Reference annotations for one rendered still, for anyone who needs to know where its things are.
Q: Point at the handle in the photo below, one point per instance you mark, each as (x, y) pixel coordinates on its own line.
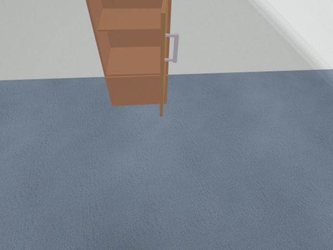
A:
(175, 49)

